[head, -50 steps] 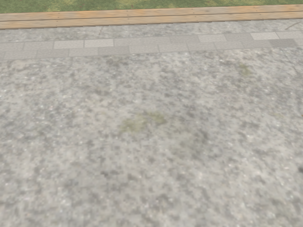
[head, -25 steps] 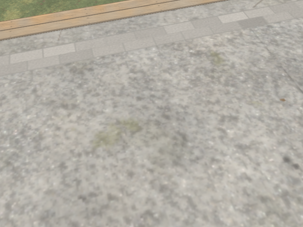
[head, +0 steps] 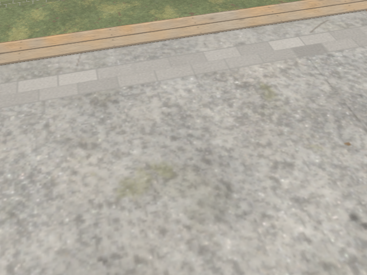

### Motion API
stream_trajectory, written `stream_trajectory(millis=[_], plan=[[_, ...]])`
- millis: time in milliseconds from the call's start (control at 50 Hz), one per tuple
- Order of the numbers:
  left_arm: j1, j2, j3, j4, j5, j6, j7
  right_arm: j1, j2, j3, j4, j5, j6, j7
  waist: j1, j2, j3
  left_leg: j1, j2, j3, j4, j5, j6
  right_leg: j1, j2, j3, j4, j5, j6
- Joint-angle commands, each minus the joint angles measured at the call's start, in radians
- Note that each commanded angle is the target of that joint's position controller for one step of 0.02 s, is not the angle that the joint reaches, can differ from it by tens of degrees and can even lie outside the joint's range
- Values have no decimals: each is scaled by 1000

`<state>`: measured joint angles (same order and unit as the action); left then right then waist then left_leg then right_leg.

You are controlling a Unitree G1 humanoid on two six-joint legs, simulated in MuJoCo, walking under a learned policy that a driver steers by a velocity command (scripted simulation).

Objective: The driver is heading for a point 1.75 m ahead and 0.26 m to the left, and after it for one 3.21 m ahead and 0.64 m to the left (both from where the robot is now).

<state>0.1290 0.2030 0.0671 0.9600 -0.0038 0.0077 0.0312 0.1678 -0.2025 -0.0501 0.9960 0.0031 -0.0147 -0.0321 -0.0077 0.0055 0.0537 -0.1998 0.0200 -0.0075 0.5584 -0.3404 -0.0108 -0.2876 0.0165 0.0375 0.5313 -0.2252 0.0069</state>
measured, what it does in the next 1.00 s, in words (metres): shifts its weight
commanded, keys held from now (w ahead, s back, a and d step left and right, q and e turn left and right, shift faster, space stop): no key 0.70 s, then w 0.30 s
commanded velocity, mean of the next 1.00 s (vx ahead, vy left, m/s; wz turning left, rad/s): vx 0.07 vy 0.00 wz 0.00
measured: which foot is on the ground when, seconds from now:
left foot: down 0.00-0.94, up 0.96-1.00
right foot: down 0.00-1.00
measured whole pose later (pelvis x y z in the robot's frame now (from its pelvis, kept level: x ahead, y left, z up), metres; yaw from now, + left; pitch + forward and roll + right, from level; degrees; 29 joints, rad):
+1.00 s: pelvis +0.06 -0.02 +0.00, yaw +0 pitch +0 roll +0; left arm 0.25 0.20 0.06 1.12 -0.02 -0.10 -0.01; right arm 0.35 -0.23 -0.06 1.05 0.04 -0.06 -0.02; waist 0.02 0.04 0.00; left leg -0.25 0.03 -0.04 0.85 -0.47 0.02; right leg -0.23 0.03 -0.06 0.57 -0.33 -0.06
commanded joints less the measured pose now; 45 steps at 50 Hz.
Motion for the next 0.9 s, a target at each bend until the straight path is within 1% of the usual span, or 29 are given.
stream_trajectory(millis=[20,360,700,720,740,760,780,800,820,840,860,880,900], plan=[[-20,93,13,-25,-2,-10,5,19,-109,-20,-24,1,-6,-2,-4,-3,-75,-65,31,-22,-108,170,31,124,-40,29,-44,221,-54],[-30,96,-1,75,-3,-3,10,57,-101,-9,31,-2,-1,-5,3,-1,-42,-55,15,-11,-136,155,27,124,-38,17,-66,178,-43],[0,92,-14,130,-3,-2,12,118,-85,5,58,-4,-2,-6,7,-2,-23,-59,7,-6,-158,126,27,110,-35,10,-85,140,-34],[18,84,-16,141,-3,-1,12,142,-82,4,70,-2,0,-6,5,5,-42,-50,0,-2,-168,14,34,113,-19,-8,-78,23,-36],[26,91,-13,145,-10,-1,12,150,-99,-2,70,5,3,-8,4,22,-27,-63,-1,-12,-175,-152,55,83,8,-33,-51,-163,-43],[27,97,-10,142,-13,-4,12,148,-119,-8,61,9,4,-11,3,44,8,-86,19,-49,-195,-313,83,25,23,-48,-25,-318,-52],[10,99,-10,130,-15,-14,10,160,-130,-11,52,14,0,-12,-8,58,49,-102,56,-106,-234,-433,113,-38,23,-51,3,-386,-61],[-14,79,-14,114,-20,-32,6,194,-149,-17,53,21,-12,-12,-21,96,81,-85,118,-198,-284,-501,150,-99,22,-61,57,-360,-63],[-34,55,-18,101,-23,-52,-1,218,-178,-27,57,28,-25,-9,-26,152,102,-56,206,-319,-350,-533,195,-145,26,-97,149,-257,-57],[-47,47,-19,91,-26,-69,-10,211,-192,-34,55,31,-36,-6,-24,175,130,-63,276,-409,-385,-507,233,-170,-4,-83,211,-190,-67],[-45,48,-19,86,-29,-81,-17,191,-181,-32,43,27,-45,-3,-11,162,140,-64,295,-424,-390,-447,243,-180,-27,-69,226,-186,-83],[-16,41,-20,90,-32,-89,-23,162,-176,-30,32,27,-52,3,13,166,140,-72,286,-390,-363,-379,231,-148,-34,-73,170,-204,-100],[37,40,-19,107,-35,-96,-27,126,-166,-27,16,33,-54,9,46,151,129,-106,243,-315,-321,-315,199,-43,-23,-92,56,-196,-112]])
